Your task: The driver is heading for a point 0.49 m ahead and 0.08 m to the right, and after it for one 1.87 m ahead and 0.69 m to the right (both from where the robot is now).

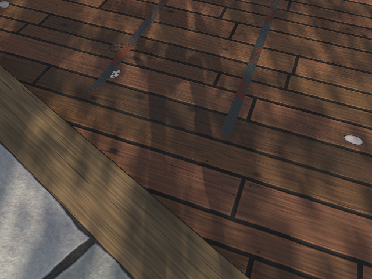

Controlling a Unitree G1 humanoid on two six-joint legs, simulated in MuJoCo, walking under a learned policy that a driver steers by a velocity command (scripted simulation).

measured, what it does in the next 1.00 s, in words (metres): walks ahead: right foot, then left foot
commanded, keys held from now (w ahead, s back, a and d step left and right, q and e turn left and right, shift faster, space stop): w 0.42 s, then w+e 0.58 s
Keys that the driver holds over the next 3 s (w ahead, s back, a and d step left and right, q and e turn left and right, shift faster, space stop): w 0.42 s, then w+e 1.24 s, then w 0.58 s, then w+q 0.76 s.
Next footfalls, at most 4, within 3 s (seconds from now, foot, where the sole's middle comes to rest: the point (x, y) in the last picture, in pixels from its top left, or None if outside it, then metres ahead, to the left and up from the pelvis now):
0.08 right None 0.21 -0.15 -0.78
0.56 left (145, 277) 0.49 0.11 -0.78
1.22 right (226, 198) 0.85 -0.24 -0.88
1.62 left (212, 133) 1.22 -0.22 -0.88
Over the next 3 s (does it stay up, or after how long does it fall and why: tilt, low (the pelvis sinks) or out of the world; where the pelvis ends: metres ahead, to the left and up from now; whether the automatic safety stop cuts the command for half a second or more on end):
stays up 1.59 -0.67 -0.10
